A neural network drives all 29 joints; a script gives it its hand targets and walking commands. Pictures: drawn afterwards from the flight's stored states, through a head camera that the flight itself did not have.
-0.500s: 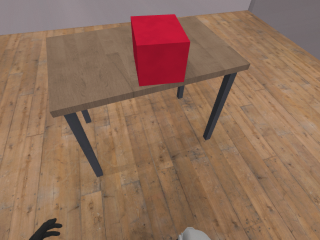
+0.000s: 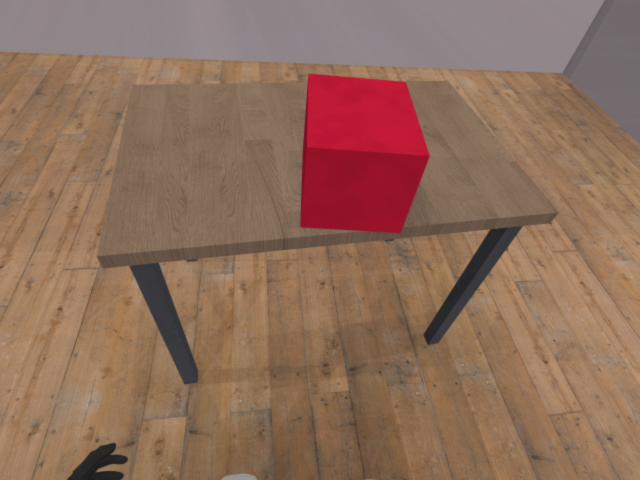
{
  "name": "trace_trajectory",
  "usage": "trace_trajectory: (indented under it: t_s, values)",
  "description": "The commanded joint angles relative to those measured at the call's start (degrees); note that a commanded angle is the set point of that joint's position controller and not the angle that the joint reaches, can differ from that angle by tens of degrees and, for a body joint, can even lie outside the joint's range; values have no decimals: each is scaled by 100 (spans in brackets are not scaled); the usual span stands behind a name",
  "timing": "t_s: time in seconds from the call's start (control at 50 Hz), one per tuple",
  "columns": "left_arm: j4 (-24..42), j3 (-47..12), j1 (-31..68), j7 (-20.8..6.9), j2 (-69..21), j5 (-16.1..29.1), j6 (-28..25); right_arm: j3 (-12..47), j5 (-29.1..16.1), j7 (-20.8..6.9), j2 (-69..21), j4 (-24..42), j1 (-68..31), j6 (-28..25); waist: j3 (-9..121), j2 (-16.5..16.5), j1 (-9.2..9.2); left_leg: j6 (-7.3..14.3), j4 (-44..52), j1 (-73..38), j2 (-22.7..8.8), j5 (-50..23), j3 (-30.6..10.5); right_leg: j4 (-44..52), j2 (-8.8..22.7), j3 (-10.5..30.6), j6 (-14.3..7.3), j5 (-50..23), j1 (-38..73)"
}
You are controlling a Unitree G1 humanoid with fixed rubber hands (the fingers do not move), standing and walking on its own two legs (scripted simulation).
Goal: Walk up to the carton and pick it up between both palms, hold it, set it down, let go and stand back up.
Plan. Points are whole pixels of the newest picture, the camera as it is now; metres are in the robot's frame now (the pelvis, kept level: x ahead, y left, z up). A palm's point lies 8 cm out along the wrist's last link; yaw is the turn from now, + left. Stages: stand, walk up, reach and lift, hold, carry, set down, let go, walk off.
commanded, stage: walk up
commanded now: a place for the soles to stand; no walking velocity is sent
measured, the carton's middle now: (354, 152) +0.67 -0.06 +0.02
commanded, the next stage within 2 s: none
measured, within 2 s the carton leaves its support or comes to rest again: neither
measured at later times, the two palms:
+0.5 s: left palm (161, 453) +0.17 +0.19 -0.06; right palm out of the picture +0.14 -0.46 -0.07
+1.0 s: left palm (180, 460) +0.17 +0.18 -0.09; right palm (617, 401) +0.24 -0.45 -0.09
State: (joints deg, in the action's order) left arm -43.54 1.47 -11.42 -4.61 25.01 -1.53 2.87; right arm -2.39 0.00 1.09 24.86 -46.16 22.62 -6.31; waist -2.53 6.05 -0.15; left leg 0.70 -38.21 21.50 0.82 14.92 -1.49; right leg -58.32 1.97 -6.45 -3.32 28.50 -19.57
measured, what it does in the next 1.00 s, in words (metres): steps to the right: right foot, then left foot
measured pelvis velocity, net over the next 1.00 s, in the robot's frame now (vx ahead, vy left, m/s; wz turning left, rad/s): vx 0.13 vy -0.15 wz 0.15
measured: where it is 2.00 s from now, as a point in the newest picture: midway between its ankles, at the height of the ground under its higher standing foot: outside the picture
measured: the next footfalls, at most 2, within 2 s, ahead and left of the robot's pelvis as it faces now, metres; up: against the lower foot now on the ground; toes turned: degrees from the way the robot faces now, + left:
right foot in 0.24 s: +0.18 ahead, -0.23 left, +0.00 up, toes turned +2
left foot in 0.72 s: +0.21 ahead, +0.05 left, +0.00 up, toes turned +10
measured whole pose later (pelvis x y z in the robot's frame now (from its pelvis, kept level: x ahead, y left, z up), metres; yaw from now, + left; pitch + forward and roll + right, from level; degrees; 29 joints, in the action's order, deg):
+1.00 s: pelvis +0.13 -0.15 +0.00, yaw +9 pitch -3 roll +1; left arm -47.7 1.9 -14.5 -1.5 23.8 -1.3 -0.4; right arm -0.8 0.0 1.5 23.8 -46.1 17.8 -1.1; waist -2.9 1.5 0.0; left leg -1.0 -44.8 23.5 -0.5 18.9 -3.6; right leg -39.4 1.7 -6.9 -3.3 22.6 -14.5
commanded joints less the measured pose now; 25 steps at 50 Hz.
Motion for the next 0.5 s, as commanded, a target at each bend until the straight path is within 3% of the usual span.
trace_trajectory:
  t_s: [0.0, 0.02, 0.06, 0.08, 0.1, 0.12, 0.14, 0.16, 0.18, 0.2, 0.22, 0.24, 0.26, 0.28, 0.3, 0.32, 0.34, 0.38, 0.4, 0.42, 0.44, 0.46, 0.48]
  values:
    - [674, 626, 179, 89, 1201, 42, -189, -496, -3, 323, 1710, 120, 634, -67, 32, -836, -69, 1412, 1271, -1441, -1569, -1471, -2566, -450, 498, 1105, 166, 53, -1896]
    - [582, 651, 51, 50, 1174, 9, -179, -507, -11, 326, 1721, 151, 643, -85, 220, -1006, -83, 1360, 1166, -1101, -1517, -1688, -2143, -442, 488, 983, 220, -74, -1565]
    - [628, 631, 30, 9, 1050, -39, -146, -532, 33, 321, 1850, 263, 567, -117, 358, -1415, -74, 1550, 1007, -1047, -1666, -1757, -2168, -157, 461, 821, 214, -32, -1598]
    - [703, 682, 66, 17, 1138, -25, -163, -576, 32, 319, 1878, 244, 534, -114, 494, -1729, -133, 1476, 916, -1082, -1621, -1557, -2047, 84, 504, 873, 233, -146, -1495]
    - [589, 683, 130, 5, 1121, -54, -156, -571, 42, 324, 1861, 201, 588, -99, 516, -1576, -221, 1478, 836, -1022, -1584, -1275, -1947, 277, 488, 783, 267, -185, -1384]
    - [608, 712, 175, -2, 1116, -84, -153, -599, 67, 319, 1877, 188, 560, -109, 312, -1449, -161, 1496, 996, -636, -1700, -605, -2183, 369, 480, 802, 228, -262, -1337]
    - [637, 730, 155, -23, 1173, -68, -182, -590, 56, 317, 2004, 285, 197, -88, 244, -1595, 14, 1383, 996, -243, -1721, 52, -2072, 646, 523, 922, 162, -338, -966]
    - [457, 735, -172, -24, 1160, -53, -226, -585, 55, 287, 1963, 327, -112, -74, 301, -1460, 179, 1249, 900, 250, -1588, 480, -1809, 976, 408, 753, 81, -352, -365]
    - [320, 766, -571, -26, 1028, -63, -269, -531, 105, 299, 1847, 372, -470, -76, 227, -1452, 508, 984, 411, 996, -1340, 199, -1246, 1663, 389, 646, 21, -862, 643]
    - [53, 883, -1305, 19, 1226, -77, -309, -429, 134, 303, 1510, 356, -485, -24, 561, -721, 795, 709, -609, 1767, -977, 414, -842, 1941, 135, 609, 53, -1138, 2013]
    - [-68, 1053, -1761, 101, 1694, -179, -343, -244, 155, 317, 855, 306, -30, 18, 494, 1075, 1069, 400, -2455, 2397, -26, 1389, -318, 3191, 765, 1857, 111, 225, 2299]
    - [170, 1031, -1253, 148, 2018, -128, -416, -190, 34, 354, 722, 445, -226, 63, -67, 1927, 802, 175, -3284, 3177, 454, 1876, -10, 4675, 1905, 3774, -196, 2030, 1462]
    - [279, 1057, -740, 115, 2157, -19, -409, -383, 46, 388, 1318, 329, -252, 87, -178, 949, 598, 184, -3582, 2817, 156, 1509, -369, 5147, 2171, 4290, -438, 3332, 738]
    - [366, 974, -400, 125, 1894, 68, -428, -408, 42, 319, 1416, 203, -21, 91, -474, 413, 340, 170, -3567, 2692, -26, 920, -365, 5109, 1954, 3961, -192, 3119, 600]
    - [296, 886, -235, 140, 1626, 40, -470, -409, 43, 218, 1476, 71, 91, 93, -636, 148, 168, 118, -3201, 2397, -233, 553, -343, 4769, 1694, 3233, -375, 2267, 493]
    - [321, 864, -217, 164, 1431, 83, -517, -409, 28, 132, 1437, -81, 279, 107, -506, 177, 138, 56, -2798, 2105, -429, 241, -231, 4599, 1446, 2473, -258, 1520, 633]
    - [301, 828, -236, 169, 1405, 52, -549, -425, 23, 75, 1417, -132, 540, 123, -256, 300, 125, 37, -2521, 1856, -433, 228, -214, 4456, 1326, 2177, -447, 1064, 795]
    - [249, 714, -381, 206, 1353, 37, -583, -371, 51, 12, 1273, -30, 142, 113, -374, -208, 206, -18, -2023, 1699, -418, 341, -212, 4241, 1525, 1873, -788, -25, 965]
    - [220, 725, -384, 214, 1374, 58, -581, -361, 44, -4, 1238, -19, 224, 155, -331, -134, 179, -85, -1779, 1609, -366, 280, -126, 4289, 1359, 1388, -774, -168, 1009]
    - [187, 709, -465, 239, 1302, 76, -588, -323, 32, -22, 1051, -38, 121, 149, -419, 80, 208, -52, -1628, 1500, -362, 204, -40, 4338, 1302, 1254, -815, -395, 880]
    - [191, 705, -549, 225, 1348, 46, -574, -361, 49, -42, 1153, -3, 51, 199, -299, 70, 304, -69, -1532, 1399, -274, 199, -54, 4472, 1319, 1312, -768, 40, 942]
    - [161, 697, -594, 246, 1314, 72, -596, -335, 87, -48, 1080, -12, -138, 197, -447, 3, 324, -59, -1405, 1547, -376, 58, -51, 4445, 1438, 1309, -777, -258, 1077]
    - [146, 686, -638, 271, 1275, 124, -590, -296, 76, -50, 1040, 7, -97, 223, -384, 18, 366, -81, -1249, 1539, -287, -74, -96, 4301, 1254, 1105, -529, -1082, 1283]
